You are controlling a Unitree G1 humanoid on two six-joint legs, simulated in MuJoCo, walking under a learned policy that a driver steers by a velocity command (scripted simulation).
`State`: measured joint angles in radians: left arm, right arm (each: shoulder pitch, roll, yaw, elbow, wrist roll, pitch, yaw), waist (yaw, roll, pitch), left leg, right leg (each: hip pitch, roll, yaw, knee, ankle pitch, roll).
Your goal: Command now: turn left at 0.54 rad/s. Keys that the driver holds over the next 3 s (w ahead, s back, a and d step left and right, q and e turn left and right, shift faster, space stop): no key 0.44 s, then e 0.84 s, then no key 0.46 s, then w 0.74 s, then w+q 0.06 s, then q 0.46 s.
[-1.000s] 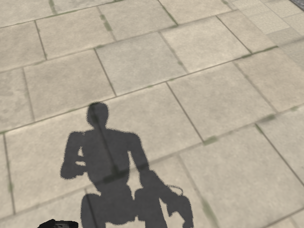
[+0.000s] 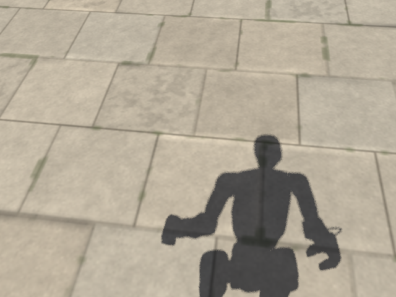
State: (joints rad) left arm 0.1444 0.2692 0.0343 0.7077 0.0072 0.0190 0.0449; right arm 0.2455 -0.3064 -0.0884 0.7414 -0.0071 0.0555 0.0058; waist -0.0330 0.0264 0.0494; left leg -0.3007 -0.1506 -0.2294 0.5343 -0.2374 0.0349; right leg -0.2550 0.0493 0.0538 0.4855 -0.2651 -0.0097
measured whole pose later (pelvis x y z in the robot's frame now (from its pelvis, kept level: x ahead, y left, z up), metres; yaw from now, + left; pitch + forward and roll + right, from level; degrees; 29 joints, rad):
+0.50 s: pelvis -0.01 +0.01 +0.01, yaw +5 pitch -2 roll +0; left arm 0.25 0.25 0.02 0.85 0.01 0.02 0.01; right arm 0.18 -0.23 0.00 0.85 -0.02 0.02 -0.02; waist 0.04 -0.03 0.04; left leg -0.12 -0.05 -0.05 0.40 -0.25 0.03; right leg -0.17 0.01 -0.01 0.41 -0.21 -0.01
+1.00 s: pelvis -0.02 -0.04 +0.01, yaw -10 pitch +0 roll +2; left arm 0.25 0.27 0.06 0.82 0.00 0.04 0.00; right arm 0.14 -0.30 -0.05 0.85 -0.02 0.05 -0.02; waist 0.01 0.04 0.09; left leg -0.44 0.00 -0.01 1.05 -0.41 -0.01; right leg -0.23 0.09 0.04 0.45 -0.21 -0.10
